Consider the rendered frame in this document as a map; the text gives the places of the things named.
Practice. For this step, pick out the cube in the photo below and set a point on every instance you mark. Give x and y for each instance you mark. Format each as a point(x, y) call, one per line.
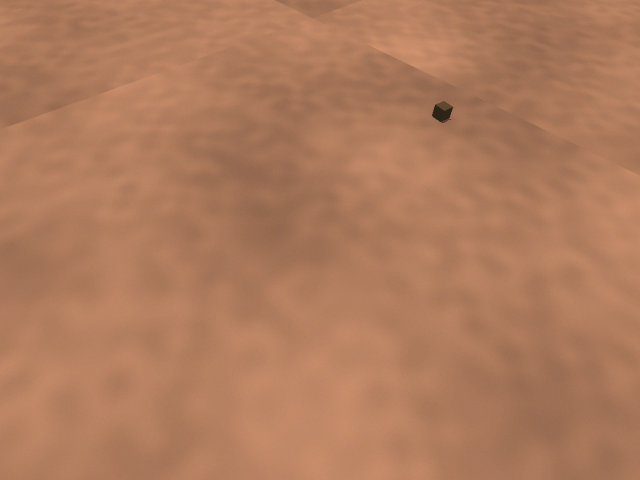
point(442, 111)

